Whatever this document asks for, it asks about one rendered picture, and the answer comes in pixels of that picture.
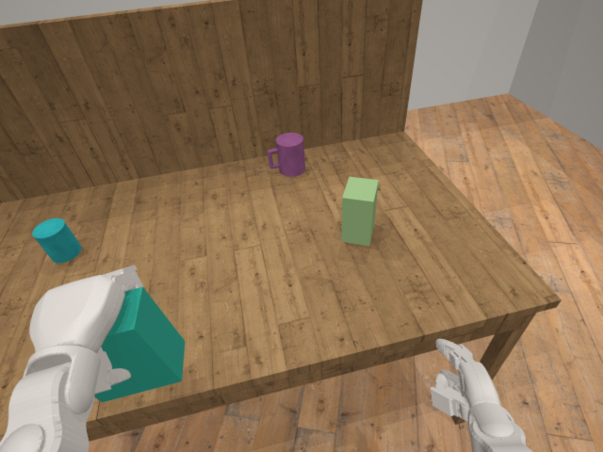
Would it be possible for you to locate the sponge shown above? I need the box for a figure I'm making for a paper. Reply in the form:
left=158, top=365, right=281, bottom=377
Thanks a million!
left=94, top=287, right=185, bottom=402

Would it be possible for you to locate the right robot forearm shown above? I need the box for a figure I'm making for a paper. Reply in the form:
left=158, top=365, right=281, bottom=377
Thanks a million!
left=467, top=402, right=532, bottom=452

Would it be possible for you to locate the left robot forearm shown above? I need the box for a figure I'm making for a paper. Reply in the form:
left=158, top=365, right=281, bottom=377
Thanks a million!
left=0, top=345, right=101, bottom=452

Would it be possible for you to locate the robot left hand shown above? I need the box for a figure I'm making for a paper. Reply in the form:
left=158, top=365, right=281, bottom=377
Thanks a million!
left=29, top=266, right=143, bottom=394

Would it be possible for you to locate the table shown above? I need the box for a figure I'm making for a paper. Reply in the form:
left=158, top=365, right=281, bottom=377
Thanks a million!
left=0, top=0, right=562, bottom=442

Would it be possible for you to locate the robot right hand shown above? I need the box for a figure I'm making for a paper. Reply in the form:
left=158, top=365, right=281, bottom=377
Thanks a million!
left=431, top=339, right=501, bottom=422

